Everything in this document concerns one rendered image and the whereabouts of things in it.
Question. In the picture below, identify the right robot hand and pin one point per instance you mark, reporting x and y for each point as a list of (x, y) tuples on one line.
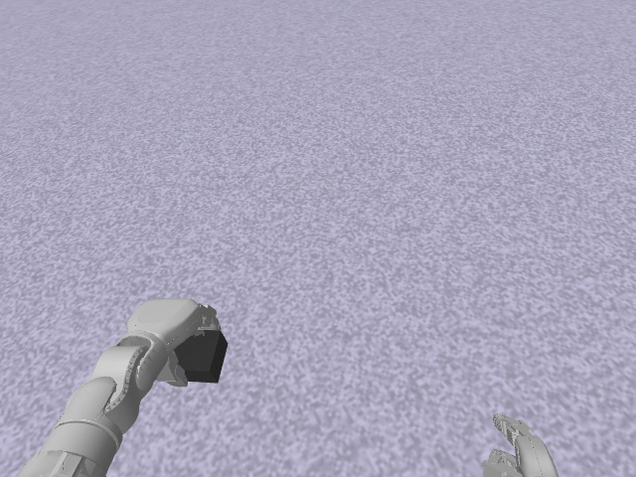
[(532, 457)]

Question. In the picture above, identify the left robot hand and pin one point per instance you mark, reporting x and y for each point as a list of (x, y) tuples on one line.
[(173, 321)]

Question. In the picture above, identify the left robot arm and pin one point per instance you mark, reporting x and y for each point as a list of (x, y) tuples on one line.
[(86, 437)]

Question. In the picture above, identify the small box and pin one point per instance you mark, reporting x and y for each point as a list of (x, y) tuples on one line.
[(202, 355)]

